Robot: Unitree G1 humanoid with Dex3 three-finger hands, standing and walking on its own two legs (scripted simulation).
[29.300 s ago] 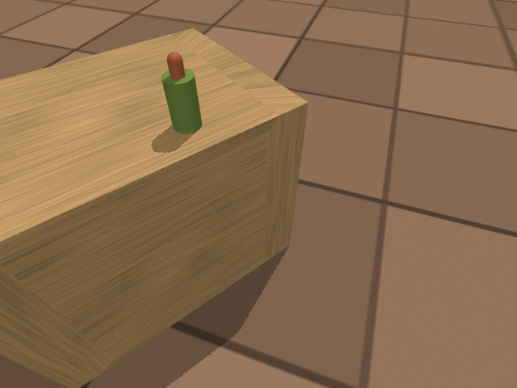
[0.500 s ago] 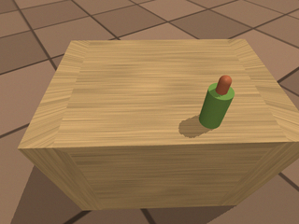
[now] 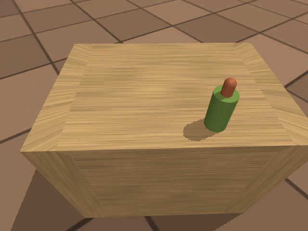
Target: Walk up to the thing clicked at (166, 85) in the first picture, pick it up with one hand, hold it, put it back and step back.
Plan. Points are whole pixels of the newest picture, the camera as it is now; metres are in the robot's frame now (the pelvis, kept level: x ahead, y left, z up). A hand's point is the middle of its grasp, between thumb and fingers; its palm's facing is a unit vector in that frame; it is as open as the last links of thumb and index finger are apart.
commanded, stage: stand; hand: right
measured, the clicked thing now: (222, 103) +0.47 -0.21 +0.06
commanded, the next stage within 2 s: step back in 0.36 s
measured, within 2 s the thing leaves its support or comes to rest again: neither
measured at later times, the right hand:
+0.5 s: hand out of the picture +0.06 -0.26 -0.16, palm faces -0.01 +0.93 -0.36, open 7.4 cm
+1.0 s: hand out of the picture -0.04 -0.21 -0.15, palm faces -0.01 +0.89 -0.45, open 7.4 cm
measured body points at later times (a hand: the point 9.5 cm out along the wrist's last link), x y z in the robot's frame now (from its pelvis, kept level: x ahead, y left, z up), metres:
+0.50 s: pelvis -0.02 +0.00 -0.01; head +0.02 +0.00 +0.44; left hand +0.06 +0.32 -0.14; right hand +0.06 -0.31 -0.14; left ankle +0.01 +0.15 -0.75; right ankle -0.02 -0.13 -0.75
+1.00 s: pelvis -0.10 +0.06 -0.01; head -0.02 +0.09 +0.43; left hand +0.04 +0.36 -0.16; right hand -0.04 -0.26 -0.12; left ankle -0.09 +0.14 -0.75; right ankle -0.13 -0.09 -0.67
